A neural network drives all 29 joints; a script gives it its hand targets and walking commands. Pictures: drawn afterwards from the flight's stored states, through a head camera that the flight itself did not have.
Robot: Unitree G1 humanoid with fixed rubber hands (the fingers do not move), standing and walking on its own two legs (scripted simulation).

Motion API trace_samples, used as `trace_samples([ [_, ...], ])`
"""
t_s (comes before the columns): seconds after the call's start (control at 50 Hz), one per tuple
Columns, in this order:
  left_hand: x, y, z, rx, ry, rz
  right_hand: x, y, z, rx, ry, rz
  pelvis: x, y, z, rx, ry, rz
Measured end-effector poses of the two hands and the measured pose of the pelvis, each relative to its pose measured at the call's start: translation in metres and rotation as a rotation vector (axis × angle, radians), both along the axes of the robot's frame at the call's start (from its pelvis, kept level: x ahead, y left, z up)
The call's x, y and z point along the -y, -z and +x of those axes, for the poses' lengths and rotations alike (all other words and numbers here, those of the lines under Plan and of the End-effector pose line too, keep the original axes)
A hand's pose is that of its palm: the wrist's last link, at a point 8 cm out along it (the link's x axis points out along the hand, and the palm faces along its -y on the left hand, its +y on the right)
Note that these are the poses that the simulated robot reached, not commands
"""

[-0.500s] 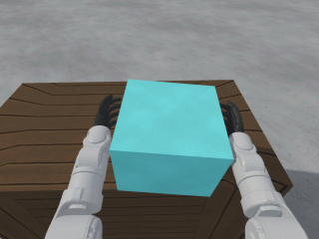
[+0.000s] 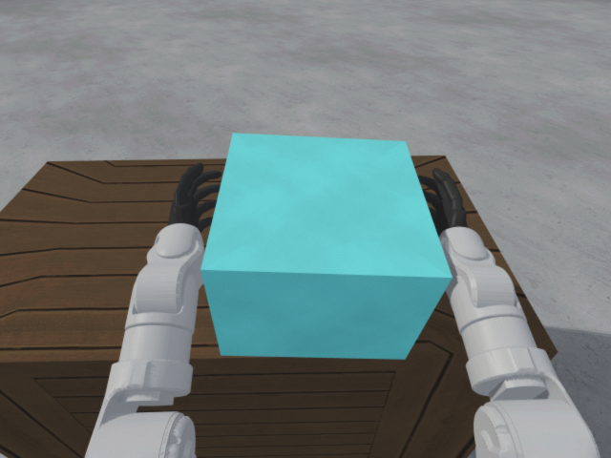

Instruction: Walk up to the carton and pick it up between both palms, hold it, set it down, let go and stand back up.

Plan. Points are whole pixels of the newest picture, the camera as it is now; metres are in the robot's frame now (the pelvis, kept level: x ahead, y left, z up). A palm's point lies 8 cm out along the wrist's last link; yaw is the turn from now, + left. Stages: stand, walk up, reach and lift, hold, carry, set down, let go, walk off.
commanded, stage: reach and lift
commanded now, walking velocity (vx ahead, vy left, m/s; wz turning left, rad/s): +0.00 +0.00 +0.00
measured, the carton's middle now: (317, 243) +0.38 +0.01 +0.12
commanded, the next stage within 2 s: hold in 0.88 s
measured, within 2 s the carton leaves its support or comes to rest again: neither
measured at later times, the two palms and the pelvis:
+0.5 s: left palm (178, 215) +0.37 +0.18 +0.19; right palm (449, 211) +0.38 -0.16 +0.18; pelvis -0.01 +0.00 +0.00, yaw +0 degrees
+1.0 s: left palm (174, 211) +0.36 +0.18 +0.20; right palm (453, 203) +0.37 -0.16 +0.19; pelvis -0.01 +0.00 +0.00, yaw +0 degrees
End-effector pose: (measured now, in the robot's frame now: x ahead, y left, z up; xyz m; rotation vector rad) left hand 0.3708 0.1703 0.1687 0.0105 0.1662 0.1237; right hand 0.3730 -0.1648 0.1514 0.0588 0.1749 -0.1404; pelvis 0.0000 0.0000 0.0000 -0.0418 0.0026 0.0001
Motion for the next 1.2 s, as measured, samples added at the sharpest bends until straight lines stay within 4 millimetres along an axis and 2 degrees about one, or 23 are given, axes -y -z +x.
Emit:
trace_samples([
  [0.28, -0.002, -0.016, -0.007, 0.017, -0.017, -0.014, -0.002, -0.021, -0.002, 0.020, -0.012, 0.014, 0.001, 0.001, -0.007, 0.009, -0.001, 0.001],
  [0.62, -0.005, -0.022, -0.006, 0.001, -0.028, -0.030, -0.005, -0.029, 0.003, 0.007, -0.020, 0.017, 0.001, 0.001, -0.007, 0.010, -0.001, 0.001],
  [0.78, -0.005, -0.024, -0.006, -0.005, -0.029, -0.030, -0.005, -0.030, 0.002, 0.002, -0.022, 0.013, 0.001, 0.001, -0.007, 0.010, -0.001, 0.001],
  [0.96, -0.005, -0.033, -0.012, 0.004, -0.034, -0.028, -0.005, -0.043, -0.001, 0.013, -0.026, 0.009, 0.001, 0.001, -0.009, 0.012, -0.001, 0.001],
  [1.2, -0.005, -0.035, -0.014, -0.012, -0.034, -0.028, -0.005, -0.046, -0.003, -0.002, -0.026, 0.012, 0.001, 0.001, -0.010, 0.014, -0.002, 0.001],
])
